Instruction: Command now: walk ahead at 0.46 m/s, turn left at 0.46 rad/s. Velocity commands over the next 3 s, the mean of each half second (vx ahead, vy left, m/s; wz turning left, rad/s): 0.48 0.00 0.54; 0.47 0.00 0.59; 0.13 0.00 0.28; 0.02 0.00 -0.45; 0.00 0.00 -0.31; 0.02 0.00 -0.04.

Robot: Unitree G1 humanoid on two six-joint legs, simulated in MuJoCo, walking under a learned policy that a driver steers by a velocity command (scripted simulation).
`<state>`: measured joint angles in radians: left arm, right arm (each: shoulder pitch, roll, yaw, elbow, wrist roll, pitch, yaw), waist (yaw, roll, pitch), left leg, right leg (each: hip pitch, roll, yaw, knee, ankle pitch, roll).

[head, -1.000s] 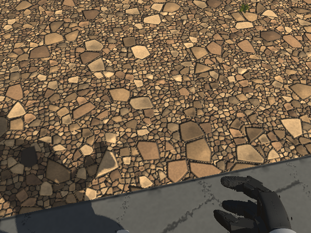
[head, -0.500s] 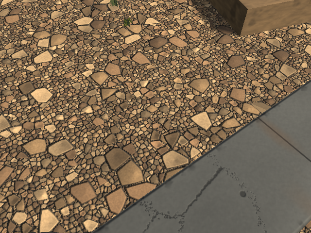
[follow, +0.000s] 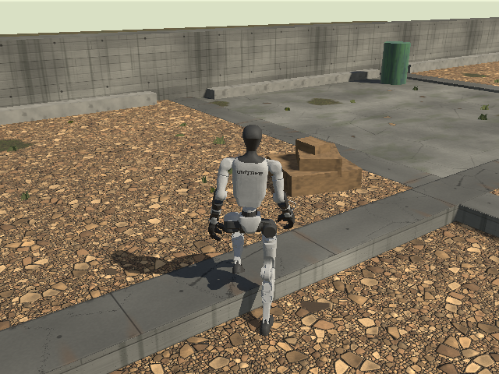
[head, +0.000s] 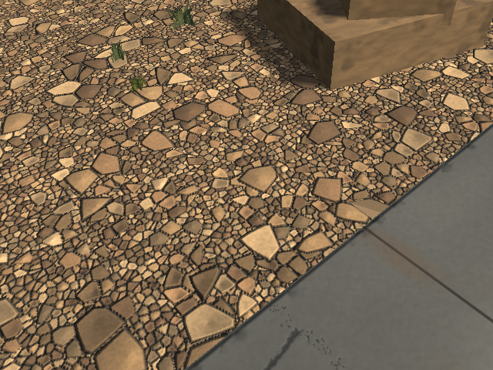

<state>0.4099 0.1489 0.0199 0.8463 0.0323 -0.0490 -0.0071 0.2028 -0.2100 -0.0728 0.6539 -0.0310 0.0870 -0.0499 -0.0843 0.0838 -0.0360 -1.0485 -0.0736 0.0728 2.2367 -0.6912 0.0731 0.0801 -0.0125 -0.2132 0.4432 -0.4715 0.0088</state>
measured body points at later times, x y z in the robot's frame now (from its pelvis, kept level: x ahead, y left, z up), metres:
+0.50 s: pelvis +0.36 -0.02 +0.20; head +0.39 -0.01 +0.64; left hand +0.56 +0.24 +0.16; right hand +0.49 -0.28 +0.08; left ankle +0.19 +0.02 -0.53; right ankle +0.57 -0.10 -0.49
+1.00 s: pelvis +0.64 +0.05 +0.19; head +0.68 +0.07 +0.64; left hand +0.45 +0.22 +0.06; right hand +0.95 +0.05 +0.10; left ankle +0.70 +0.23 -0.50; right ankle +0.57 -0.08 -0.54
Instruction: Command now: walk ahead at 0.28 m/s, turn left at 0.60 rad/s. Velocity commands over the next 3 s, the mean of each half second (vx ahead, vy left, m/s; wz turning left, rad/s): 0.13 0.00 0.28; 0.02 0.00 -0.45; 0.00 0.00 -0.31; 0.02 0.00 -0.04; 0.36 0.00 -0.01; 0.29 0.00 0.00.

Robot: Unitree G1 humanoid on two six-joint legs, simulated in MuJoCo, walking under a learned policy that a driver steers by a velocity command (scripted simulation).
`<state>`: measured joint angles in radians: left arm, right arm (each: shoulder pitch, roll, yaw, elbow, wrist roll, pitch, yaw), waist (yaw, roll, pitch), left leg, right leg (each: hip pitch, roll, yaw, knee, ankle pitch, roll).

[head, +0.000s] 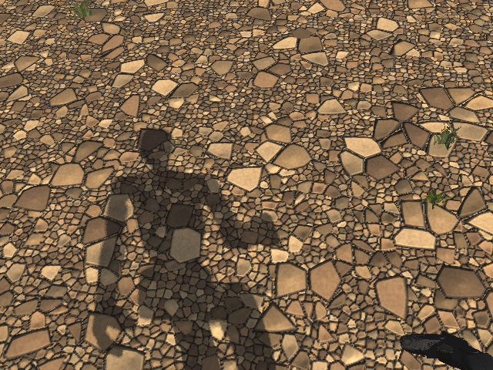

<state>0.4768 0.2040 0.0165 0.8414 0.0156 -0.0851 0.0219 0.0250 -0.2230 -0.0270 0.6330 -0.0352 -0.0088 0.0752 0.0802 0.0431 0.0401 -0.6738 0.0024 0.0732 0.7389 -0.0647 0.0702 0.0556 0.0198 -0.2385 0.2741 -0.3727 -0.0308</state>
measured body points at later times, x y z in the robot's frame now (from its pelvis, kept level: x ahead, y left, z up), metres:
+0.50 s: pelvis +0.15 -0.01 +0.01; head +0.16 +0.01 +0.46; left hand +0.21 +0.25 -0.13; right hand +0.28 -0.24 -0.11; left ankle +0.18 +0.05 -0.73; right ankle +0.20 -0.15 -0.70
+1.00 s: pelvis +0.16 -0.01 +0.00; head +0.20 -0.01 +0.45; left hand +0.29 +0.26 -0.11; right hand +0.28 -0.30 -0.09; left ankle +0.19 +0.10 -0.72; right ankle +0.15 -0.12 -0.73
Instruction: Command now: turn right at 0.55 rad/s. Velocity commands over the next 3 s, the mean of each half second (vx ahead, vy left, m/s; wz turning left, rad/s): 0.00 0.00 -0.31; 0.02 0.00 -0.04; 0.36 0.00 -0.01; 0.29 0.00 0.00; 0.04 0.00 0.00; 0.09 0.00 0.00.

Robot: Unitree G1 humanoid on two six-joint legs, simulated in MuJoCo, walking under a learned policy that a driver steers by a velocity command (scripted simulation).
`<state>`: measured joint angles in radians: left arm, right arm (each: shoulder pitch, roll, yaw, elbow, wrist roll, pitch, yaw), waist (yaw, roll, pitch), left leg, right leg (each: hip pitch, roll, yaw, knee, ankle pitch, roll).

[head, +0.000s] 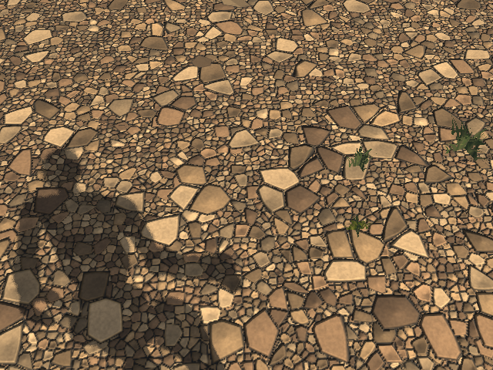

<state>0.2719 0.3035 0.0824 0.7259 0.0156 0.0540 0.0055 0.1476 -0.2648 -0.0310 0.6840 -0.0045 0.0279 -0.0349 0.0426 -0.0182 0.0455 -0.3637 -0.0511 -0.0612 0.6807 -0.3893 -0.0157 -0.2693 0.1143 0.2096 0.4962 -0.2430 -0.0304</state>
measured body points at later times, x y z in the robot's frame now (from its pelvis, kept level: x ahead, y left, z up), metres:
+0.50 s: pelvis -0.02 +0.01 +0.00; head -0.01 +0.00 +0.45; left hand +0.14 +0.24 -0.11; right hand +0.03 -0.26 -0.13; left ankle +0.02 +0.11 -0.74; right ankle -0.05 -0.09 -0.74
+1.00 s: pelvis -0.01 +0.01 +0.00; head -0.01 +0.01 +0.45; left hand +0.06 +0.25 -0.14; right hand -0.01 -0.25 -0.14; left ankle +0.01 +0.11 -0.73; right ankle -0.05 -0.09 -0.74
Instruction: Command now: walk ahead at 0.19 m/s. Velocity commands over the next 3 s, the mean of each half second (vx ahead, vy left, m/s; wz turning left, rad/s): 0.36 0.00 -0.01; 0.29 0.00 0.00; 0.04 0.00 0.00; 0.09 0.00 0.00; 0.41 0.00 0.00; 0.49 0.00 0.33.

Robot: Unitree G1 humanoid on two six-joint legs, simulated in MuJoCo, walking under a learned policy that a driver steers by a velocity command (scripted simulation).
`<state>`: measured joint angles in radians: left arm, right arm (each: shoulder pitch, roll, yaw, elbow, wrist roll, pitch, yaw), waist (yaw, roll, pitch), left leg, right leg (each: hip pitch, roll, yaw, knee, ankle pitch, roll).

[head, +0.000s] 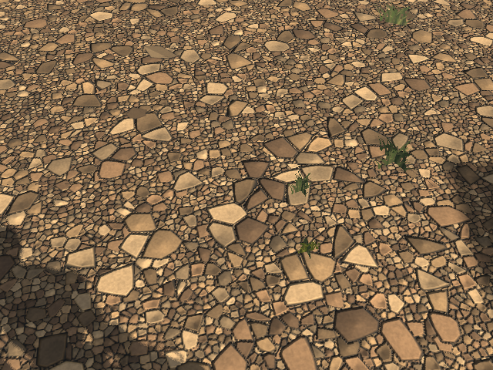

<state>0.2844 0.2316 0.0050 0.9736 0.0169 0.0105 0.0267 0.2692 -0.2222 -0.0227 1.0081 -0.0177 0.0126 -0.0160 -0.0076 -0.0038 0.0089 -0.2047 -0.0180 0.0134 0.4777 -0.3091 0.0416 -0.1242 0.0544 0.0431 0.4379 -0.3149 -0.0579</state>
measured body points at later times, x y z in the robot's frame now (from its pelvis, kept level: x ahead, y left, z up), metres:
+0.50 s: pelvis +0.17 +0.04 +0.00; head +0.20 +0.05 +0.44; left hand +0.35 +0.26 -0.13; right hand +0.06 -0.19 -0.14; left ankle +0.03 +0.11 -0.74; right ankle +0.32 -0.08 -0.70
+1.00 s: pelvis +0.39 +0.01 +0.00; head +0.42 +0.01 +0.45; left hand +0.36 +0.23 -0.15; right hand +0.48 -0.21 -0.15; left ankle +0.48 +0.13 -0.71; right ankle +0.38 -0.05 -0.74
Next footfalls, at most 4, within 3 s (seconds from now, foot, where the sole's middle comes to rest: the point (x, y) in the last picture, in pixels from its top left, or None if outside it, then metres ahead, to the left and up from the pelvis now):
0.62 right None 0.42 -0.05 -0.78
1.08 left None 0.52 0.12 -0.78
2.14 left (192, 344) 0.62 0.18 -0.78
2.66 right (254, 245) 0.96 0.00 -0.78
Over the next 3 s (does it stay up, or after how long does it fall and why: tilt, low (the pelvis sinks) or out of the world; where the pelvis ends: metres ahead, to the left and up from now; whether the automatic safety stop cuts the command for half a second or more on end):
stays up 0.96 0.08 0.00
